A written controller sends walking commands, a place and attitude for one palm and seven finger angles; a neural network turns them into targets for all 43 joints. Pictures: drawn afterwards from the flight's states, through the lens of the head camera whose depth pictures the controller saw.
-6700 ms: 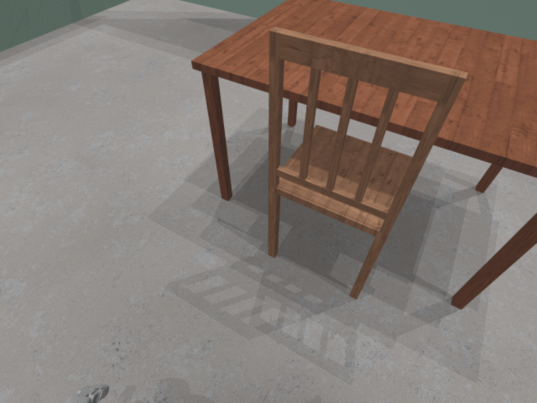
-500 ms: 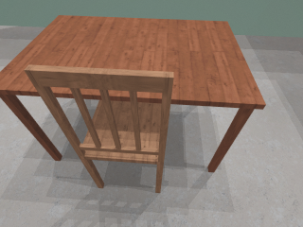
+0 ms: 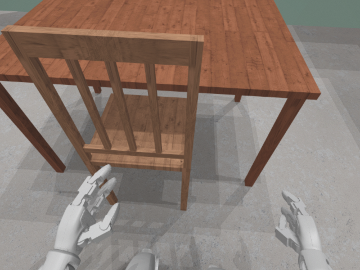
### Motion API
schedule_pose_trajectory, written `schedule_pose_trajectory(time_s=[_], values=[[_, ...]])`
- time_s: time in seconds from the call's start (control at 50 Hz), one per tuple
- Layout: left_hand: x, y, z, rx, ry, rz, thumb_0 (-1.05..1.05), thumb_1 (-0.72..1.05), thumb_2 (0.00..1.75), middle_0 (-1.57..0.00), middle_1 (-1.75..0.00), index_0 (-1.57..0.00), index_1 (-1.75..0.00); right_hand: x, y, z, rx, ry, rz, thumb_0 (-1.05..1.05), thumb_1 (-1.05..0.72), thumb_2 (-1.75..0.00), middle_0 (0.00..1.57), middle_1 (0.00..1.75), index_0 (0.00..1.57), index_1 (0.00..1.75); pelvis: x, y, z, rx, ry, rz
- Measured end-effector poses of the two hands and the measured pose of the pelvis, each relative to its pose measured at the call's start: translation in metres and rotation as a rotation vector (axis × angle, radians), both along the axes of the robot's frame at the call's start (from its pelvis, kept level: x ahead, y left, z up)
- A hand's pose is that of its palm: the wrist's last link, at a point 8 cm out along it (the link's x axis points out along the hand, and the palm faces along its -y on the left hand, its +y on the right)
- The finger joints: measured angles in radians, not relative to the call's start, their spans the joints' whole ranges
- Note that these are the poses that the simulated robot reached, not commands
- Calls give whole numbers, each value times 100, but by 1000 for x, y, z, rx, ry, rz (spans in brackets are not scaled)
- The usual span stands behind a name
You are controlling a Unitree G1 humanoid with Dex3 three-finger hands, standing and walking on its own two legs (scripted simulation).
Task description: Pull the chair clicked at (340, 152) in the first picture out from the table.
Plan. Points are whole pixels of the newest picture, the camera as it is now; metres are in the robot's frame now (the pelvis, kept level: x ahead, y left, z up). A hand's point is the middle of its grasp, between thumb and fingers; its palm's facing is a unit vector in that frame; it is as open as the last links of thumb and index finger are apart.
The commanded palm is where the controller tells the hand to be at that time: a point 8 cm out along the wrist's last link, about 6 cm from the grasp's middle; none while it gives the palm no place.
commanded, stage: raise the hand toward the chair's back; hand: left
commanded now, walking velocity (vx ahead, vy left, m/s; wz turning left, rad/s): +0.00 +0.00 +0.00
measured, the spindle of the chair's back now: (124, 113) +0.52 +0.19 +0.02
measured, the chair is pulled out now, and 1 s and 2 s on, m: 0.00 0.00 0.00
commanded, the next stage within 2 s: aim the fingers beside a spindle in 1.72 s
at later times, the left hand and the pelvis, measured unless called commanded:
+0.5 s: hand (83, 227) +0.20 +0.20 +0.03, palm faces -0.04 -1.00 -0.05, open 13.2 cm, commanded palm +0.18 +0.26 +0.03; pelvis -0.03 +0.03 -0.01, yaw -1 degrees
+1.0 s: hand (66, 218) +0.21 +0.24 +0.04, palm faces -0.03 -1.00 -0.06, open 16.6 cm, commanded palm +0.20 +0.30 +0.04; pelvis -0.02 +0.04 -0.01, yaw +0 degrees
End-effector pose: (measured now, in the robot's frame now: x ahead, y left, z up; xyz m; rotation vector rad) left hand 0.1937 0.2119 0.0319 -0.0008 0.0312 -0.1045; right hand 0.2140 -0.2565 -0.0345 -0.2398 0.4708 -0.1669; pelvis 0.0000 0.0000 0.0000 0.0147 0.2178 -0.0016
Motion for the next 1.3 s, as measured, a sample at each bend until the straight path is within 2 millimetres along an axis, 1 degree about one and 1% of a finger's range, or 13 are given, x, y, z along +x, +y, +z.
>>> schedule_pose_trajectory(time_s=[0.08, 0.12, 0.16, 0.24, 0.32, 0.42, 0.52, 0.6, 0.7, 0.84, 0.96, 1.1, 1.3], values=[[-32, 15, -25, -9, 104, 96, 1, 57, 76, -17, -24, -17, -25, 10, 12, -5, -6, -30, 25, 1, -91, -90, 20, 30, 19, 30, -7, 0, -15, -16, 8, 10], [-43, 24, -25, 16, 97, 141, 2, 52, 74, -17, -24, -17, -24, 8, 21, -13, -5, -17, 43, 1, -91, -90, 20, 30, 19, 30, -10, 1, -20, -31, 11, 17], [-47, 30, -18, 44, 49, 151, 2, 48, 72, -16, -23, -16, -24, 2, 31, -24, 0, 11, 62, 1, -91, -90, 20, 30, 19, 30, -14, 1, -24, -45, 15, 24], [-38, 32, -6, 59, -31, 88, 2, 38, 68, -15, -21, -15, -22, -23, 49, -50, 33, 95, 79, 1, -91, -90, 20, 30, 20, 30, -24, 5, -29, -68, 22, 33], [-21, 30, -8, 40, 12, 19, 1, 29, 64, -14, -20, -14, -21, -58, 60, -67, 75, 187, 40, 1, -91, -90, 20, 30, 20, 30, -30, 11, -27, -74, 25, 27], [-13, 37, -7, 38, 76, 36, 1, 17, 59, -13, -18, -13, -19, -94, 60, -69, 92, 260, -37, 1, -90, -90, 21, 30, 20, 30, -30, 20, -18, -69, 23, 12], [-12, 49, 0, 58, 46, 70, 1, 6, 54, -12, -16, -12, -17, -110, 50, -63, 56, 281, -72, 1, -90, -90, 21, 30, 20, 30, -28, 28, -14, -68, 25, 6], [-12, 55, -1, 57, 37, 64, 1, -4, 50, -11, -15, -11, -15, -106, 43, -56, 17, 269, -74, 1, -90, -90, 21, 30, 20, 30, -27, 34, -14, -71, 27, 8], [-10, 62, -3, 51, 41, 63, 0, -15, 45, -10, -13, -10, -14, -89, 44, -45, -15, 222, -57, 1, -91, -90, 20, 30, 20, 30, -26, 39, -14, -77, 26, 11], [-6, 72, 2, 51, 29, 75, 0, -32, 38, -8, -10, -8, -11, -59, 61, -31, -12, 159, 2, 1, -91, -90, 20, 30, 20, 30, -21, 43, -11, -87, 22, 20], [-1, 79, 6, 59, 39, 75, 0, -43, 33, -7, -9, -7, -9, -45, 77, -27, 14, 146, 45, 1, -91, -90, 20, 30, 20, 30, -17, 44, -7, -91, 19, 25], [6, 85, 12, 68, 40, 82, -1, -48, 31, -6, -8, -6, -9, -47, 80, -31, 30, 177, 50, 1, -90, -90, 21, 30, 20, 30, -12, 43, -4, -90, 20, 26], [19, 89, 18, 74, 35, 81, -1, -49, 30, -6, -8, -6, -8, -64, 60, -36, 15, 229, -5, 1, -90, -90, 21, 30, 20, 30, -7, 39, -1, -83, 20, 23]])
